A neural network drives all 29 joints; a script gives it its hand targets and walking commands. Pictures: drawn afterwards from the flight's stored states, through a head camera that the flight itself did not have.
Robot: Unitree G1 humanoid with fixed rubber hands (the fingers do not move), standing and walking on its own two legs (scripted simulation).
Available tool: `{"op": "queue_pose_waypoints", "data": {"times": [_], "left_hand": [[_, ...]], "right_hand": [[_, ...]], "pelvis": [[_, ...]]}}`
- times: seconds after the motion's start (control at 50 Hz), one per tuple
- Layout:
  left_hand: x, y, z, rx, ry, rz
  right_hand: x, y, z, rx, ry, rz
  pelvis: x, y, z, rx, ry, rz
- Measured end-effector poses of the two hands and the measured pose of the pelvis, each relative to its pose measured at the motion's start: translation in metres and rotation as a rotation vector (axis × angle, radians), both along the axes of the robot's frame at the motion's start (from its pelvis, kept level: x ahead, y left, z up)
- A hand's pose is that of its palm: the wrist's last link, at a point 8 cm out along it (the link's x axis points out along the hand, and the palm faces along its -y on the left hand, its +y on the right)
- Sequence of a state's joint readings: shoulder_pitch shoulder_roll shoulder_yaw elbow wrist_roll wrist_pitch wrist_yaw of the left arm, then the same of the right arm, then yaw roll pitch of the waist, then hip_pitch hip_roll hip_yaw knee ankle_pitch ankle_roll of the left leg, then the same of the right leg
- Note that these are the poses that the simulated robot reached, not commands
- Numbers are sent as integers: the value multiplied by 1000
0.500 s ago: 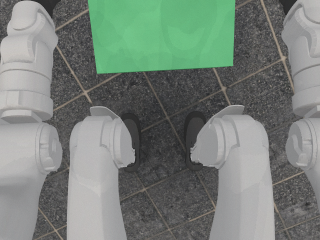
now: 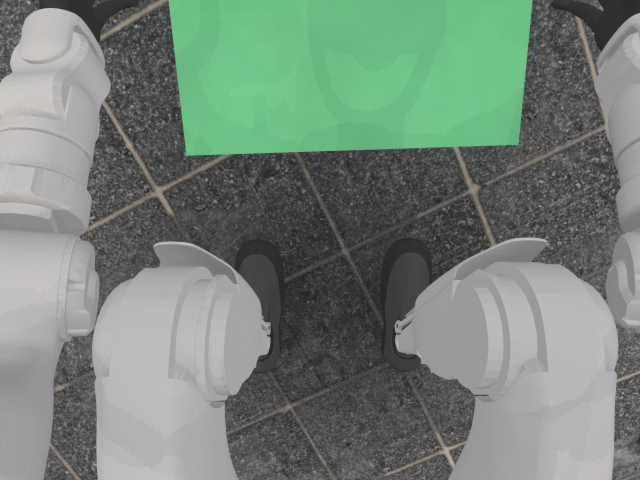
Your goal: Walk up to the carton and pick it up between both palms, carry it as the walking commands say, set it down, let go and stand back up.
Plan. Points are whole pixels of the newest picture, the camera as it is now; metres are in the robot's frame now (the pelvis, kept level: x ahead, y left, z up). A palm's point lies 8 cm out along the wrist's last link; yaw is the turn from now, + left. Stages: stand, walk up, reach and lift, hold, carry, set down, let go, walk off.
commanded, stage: reach and lift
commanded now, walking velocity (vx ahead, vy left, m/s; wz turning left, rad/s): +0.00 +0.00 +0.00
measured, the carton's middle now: (342, 37) +0.52 -0.01 -0.24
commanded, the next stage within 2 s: none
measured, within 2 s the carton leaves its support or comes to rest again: leaves its support in 1.70 s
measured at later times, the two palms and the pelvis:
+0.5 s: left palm (102, 0) +0.53 +0.20 -0.16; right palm (606, 8) +0.52 -0.24 -0.16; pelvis +0.00 -0.01 +0.01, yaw +0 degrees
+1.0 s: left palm out of the picture +0.53 +0.18 -0.16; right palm (566, 4) +0.53 -0.21 -0.17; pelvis +0.00 +0.00 +0.02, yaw +0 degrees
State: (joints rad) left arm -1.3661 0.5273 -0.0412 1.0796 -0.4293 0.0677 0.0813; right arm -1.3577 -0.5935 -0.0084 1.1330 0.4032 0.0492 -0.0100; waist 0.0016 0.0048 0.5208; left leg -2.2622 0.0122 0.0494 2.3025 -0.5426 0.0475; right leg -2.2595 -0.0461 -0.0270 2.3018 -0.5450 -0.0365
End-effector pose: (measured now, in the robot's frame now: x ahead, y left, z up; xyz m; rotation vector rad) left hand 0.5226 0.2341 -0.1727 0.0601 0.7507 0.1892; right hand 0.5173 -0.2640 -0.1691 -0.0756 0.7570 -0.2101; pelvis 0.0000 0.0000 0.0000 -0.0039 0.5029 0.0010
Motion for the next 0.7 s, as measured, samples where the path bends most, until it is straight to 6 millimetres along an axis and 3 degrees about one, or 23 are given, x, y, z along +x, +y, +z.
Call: {"op": "queue_pose_waypoints", "data": {"times": [0.36,0.7], "left_hand": [[-6,-21,7,-14,-4,-39],[11,-57,11,-25,-3,-30]], "right_hand": [[0,9,9,3,-15,18],[6,44,3,43,-13,47]], "pelvis": [[-1,-6,12,3,9,1],[-3,-4,14,7,108,-7]]}}
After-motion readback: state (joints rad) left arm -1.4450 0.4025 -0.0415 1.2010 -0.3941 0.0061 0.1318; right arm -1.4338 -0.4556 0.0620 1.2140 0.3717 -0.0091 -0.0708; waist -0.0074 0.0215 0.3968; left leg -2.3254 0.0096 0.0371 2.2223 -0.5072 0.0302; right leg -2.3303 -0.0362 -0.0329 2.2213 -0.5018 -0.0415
